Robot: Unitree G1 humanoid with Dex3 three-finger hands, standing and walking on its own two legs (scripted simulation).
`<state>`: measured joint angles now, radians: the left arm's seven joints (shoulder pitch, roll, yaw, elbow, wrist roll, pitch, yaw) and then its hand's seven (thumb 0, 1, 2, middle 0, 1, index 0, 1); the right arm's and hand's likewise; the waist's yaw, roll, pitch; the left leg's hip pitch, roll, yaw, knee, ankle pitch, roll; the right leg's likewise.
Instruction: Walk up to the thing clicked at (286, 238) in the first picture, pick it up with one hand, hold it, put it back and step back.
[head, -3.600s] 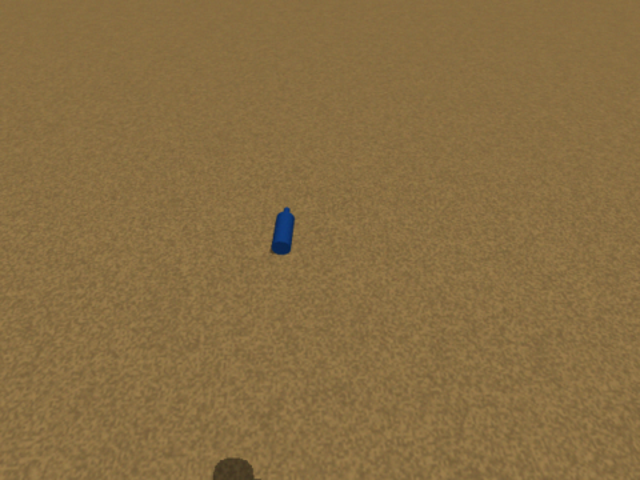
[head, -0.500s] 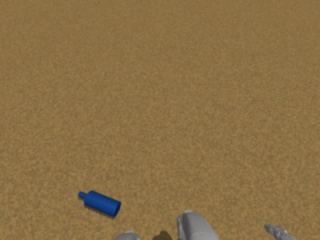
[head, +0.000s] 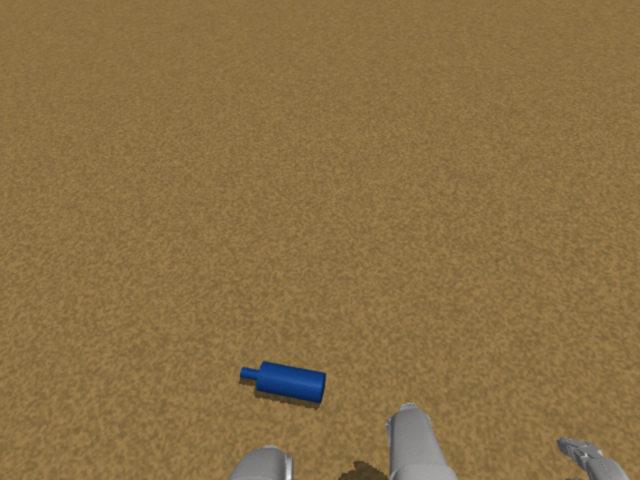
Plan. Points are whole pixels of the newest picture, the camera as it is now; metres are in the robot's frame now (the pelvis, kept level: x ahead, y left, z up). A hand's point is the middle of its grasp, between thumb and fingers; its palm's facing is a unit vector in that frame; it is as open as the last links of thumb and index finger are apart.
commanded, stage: walk up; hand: left
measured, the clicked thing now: (281, 379) +0.45 +0.15 -0.66
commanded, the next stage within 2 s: none
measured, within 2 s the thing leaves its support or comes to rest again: neither
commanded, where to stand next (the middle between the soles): +0.05 +0.06 m, yaw -13 degrees
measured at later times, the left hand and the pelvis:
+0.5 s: hand out of the picture +0.00 +0.36 -0.06, palm faces -0.24 -0.87 -0.43, open 7.4 cm; pelvis -0.08 +0.09 +0.08, yaw -16 degrees
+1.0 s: hand out of the picture +0.14 +0.33 -0.09, palm faces -0.32 -0.88 -0.35, open 7.4 cm; pelvis -0.03 +0.09 +0.05, yaw -17 degrees
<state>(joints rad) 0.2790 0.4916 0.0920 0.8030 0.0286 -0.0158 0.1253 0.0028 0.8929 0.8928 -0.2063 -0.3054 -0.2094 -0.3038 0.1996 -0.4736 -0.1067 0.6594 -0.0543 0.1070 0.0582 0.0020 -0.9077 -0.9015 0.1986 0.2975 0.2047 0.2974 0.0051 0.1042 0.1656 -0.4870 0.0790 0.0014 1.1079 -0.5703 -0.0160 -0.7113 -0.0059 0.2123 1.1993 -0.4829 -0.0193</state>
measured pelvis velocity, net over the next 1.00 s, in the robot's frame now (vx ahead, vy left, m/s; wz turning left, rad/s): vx -0.03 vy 0.09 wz -0.29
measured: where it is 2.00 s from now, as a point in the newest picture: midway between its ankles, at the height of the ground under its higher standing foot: outside the picture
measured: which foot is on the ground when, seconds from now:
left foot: down 0.00-0.40, up 0.42-0.66, down 0.68-1.00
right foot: up 0.00-0.36, down 0.38-0.68, up 0.70-1.00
